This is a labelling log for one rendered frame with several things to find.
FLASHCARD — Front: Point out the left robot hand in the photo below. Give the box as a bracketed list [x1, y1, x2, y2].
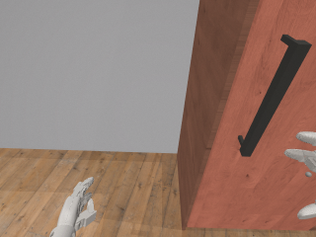
[56, 177, 97, 231]

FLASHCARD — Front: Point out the wardrobe door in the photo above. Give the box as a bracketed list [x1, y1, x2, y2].
[187, 0, 316, 231]

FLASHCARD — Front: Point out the right robot hand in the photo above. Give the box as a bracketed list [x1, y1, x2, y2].
[283, 131, 316, 219]

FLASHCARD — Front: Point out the handle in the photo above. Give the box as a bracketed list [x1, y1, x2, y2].
[238, 35, 312, 157]

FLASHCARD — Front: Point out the robot left forearm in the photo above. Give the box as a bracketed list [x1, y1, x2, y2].
[49, 225, 76, 237]

